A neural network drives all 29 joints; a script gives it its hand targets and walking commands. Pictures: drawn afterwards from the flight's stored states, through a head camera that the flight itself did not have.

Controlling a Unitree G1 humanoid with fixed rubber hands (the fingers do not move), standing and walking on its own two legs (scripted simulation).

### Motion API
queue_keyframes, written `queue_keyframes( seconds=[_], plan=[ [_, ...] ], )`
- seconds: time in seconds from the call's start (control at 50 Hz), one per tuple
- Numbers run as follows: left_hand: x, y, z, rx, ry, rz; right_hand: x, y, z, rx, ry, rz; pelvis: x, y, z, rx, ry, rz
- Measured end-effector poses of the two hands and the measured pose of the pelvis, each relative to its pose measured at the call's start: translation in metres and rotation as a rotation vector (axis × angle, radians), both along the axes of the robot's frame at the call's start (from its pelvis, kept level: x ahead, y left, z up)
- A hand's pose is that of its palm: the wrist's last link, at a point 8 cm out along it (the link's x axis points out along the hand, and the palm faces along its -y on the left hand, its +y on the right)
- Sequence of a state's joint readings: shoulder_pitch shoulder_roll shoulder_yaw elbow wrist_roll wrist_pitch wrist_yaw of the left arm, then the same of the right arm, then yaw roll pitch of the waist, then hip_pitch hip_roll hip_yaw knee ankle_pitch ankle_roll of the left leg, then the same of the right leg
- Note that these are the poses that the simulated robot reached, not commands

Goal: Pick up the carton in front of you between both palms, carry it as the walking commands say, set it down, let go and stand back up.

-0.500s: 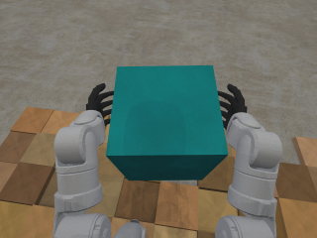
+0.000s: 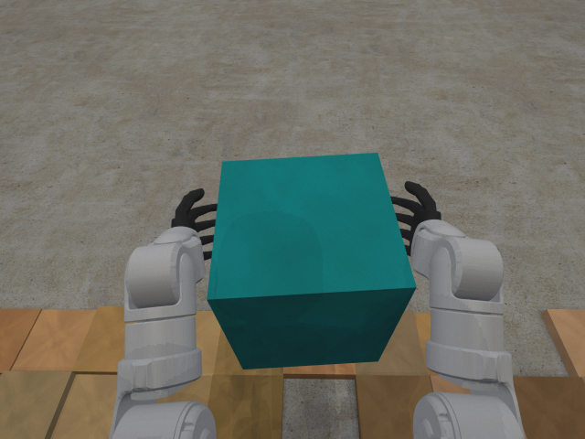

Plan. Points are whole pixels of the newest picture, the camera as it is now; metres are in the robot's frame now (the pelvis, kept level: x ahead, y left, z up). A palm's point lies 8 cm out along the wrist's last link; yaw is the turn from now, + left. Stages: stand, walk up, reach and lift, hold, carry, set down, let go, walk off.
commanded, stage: carry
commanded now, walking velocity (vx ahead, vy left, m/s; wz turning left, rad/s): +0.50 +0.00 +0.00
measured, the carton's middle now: (305, 268) +0.35 -0.02 +0.03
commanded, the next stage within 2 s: none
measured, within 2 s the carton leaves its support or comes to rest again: neither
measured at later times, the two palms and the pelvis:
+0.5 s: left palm (212, 105) +0.66 +0.14 +0.11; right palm (377, 102) +0.64 -0.16 +0.12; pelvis +0.31 +0.01 -0.02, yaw +0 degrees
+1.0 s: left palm (192, 58) +0.90 +0.22 +0.09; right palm (319, 39) +0.93 -0.08 +0.11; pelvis +0.58 +0.04 -0.01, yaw +0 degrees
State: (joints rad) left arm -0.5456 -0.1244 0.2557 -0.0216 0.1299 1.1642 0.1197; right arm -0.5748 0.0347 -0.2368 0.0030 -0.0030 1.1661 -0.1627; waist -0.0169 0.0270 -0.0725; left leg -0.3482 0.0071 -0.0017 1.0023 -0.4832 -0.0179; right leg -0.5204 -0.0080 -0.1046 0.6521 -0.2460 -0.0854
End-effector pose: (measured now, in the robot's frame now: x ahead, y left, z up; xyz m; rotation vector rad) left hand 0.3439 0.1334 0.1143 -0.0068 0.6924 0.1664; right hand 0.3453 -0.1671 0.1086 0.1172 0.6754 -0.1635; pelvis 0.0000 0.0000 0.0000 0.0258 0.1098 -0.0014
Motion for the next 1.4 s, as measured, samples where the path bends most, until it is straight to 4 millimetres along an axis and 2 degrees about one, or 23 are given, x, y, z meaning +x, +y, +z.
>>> queue_keyframes(
  seconds=[0.08,0.14,0.2,0.3,0.42,0.48,0.58,0.7,0.76,0.82,0.92,1.0,1.1,1.16,1.24,1.32,1.4],
  plan=[
    [0.017,0.014,-0.019,-0.01,0.072,0.087,0.043,0.015,-0.017,0.029,0.073,0.053,0.038,-0.012,0.014,0.025,0.012,-0.004],
    [0.039,0.021,-0.02,-0.038,0.046,0.129,0.075,0.024,-0.017,0.05,0.05,0.07,0.069,-0.018,0.019,0.026,0.018,-0.008],
    [0.071,0.026,-0.01,-0.047,-0.025,0.142,0.108,0.029,-0.009,0.063,-0.019,0.076,0.102,-0.02,0.02,0.018,0.01,-0.007],
    [0.142,0.026,0.0,-0.046,-0.086,0.088,0.163,0.027,0.003,0.012,-0.09,0.06,0.171,-0.015,0.012,0.001,-0.002,-0.021],
    [0.252,0.015,0.0,-0.069,-0.147,-0.035,0.241,0.016,0.013,-0.082,-0.152,-0.008,0.268,-0.001,-0.016,-0.001,-0.037,-0.016],
    [0.302,0.009,-0.001,-0.058,-0.14,-0.087,0.279,0.011,0.014,-0.1,-0.144,-0.033,0.3,0.008,-0.023,0.011,-0.036,0.008],
    [0.358,0.002,-0.005,-0.046,-0.059,-0.109,0.325,0.004,0.002,-0.054,-0.062,-0.081,0.343,0.025,-0.015,-0.015,-0.033,-0.013],
    [0.415,0.008,-0.015,-0.05,-0.033,-0.061,0.393,0.009,-0.007,-0.002,-0.037,-0.089,0.404,0.029,-0.014,-0.01,-0.027,-0.032],
    [0.44,0.017,-0.025,-0.038,-0.009,-0.021,0.43,0.017,-0.017,0.014,-0.016,-0.061,0.443,0.026,-0.015,-0.036,-0.034,-0.022],
    [0.461,0.033,-0.036,-0.052,0.033,0.03,0.467,0.034,-0.023,-0.008,0.022,0.004,0.478,0.021,-0.011,-0.03,-0.028,-0.023],
    [0.505,0.064,-0.037,-0.086,0.001,0.091,0.534,0.067,-0.011,-0.033,-0.014,0.069,0.532,0.023,-0.004,-0.02,-0.003,-0.014],
    [0.555,0.089,-0.024,-0.059,-0.05,0.099,0.586,0.092,-0.003,-0.022,-0.069,0.079,0.582,0.042,-0.006,-0.023,0.004,-0.004],
    [0.637,0.111,-0.007,-0.028,-0.158,0.033,0.645,0.112,0.001,-0.054,-0.172,0.049,0.645,0.073,-0.03,-0.016,-0.02,-0.014],
    [0.68,0.108,-0.006,-0.035,-0.12,-0.027,0.668,0.109,-0.003,-0.066,-0.131,-0.002,0.68,0.085,-0.03,-0.043,-0.019,-0.024],
    [0.734,0.092,-0.006,-0.09,-0.078,-0.071,0.702,0.095,0.002,-0.074,-0.089,-0.081,0.728,0.094,-0.022,-0.055,-0.004,-0.019],
    [0.787,0.079,-0.008,-0.088,-0.076,-0.093,0.75,0.082,0.003,-0.051,-0.087,-0.123,0.777,0.097,-0.021,-0.053,0.007,-0.014],
    [0.84,0.07,-0.023,-0.074,-0.066,-0.085,0.808,0.072,-0.01,-0.033,-0.074,-0.126,0.835,0.092,-0.03,-0.037,0.001,-0.003]
  ],
)
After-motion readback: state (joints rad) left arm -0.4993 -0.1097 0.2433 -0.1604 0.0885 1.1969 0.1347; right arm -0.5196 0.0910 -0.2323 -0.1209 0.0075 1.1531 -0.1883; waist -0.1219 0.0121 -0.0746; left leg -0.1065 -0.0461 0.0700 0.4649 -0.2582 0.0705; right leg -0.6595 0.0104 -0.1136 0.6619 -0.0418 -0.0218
